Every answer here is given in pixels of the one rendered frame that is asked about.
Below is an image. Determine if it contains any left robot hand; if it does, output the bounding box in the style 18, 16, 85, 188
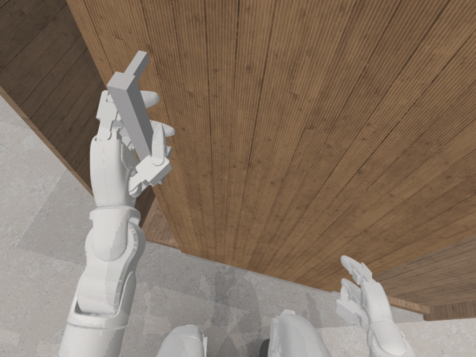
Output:
90, 90, 176, 208

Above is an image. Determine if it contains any robot right forearm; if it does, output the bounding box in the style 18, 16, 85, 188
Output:
367, 321, 415, 357

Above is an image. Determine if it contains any handle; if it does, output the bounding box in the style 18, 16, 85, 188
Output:
106, 51, 172, 184

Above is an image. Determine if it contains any robot left forearm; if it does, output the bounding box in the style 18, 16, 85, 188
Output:
52, 206, 146, 357

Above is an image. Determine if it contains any robot left thigh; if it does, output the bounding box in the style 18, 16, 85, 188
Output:
156, 326, 208, 357

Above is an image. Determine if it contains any wardrobe door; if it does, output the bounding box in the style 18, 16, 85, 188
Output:
66, 0, 476, 292
354, 234, 476, 307

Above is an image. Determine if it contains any right robot hand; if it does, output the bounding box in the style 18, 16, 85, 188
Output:
336, 255, 394, 333

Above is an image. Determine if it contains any robot thigh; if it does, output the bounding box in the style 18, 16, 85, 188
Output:
156, 326, 208, 357
270, 314, 332, 357

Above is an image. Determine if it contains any robot right thigh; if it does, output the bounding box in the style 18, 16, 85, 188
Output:
270, 314, 332, 357

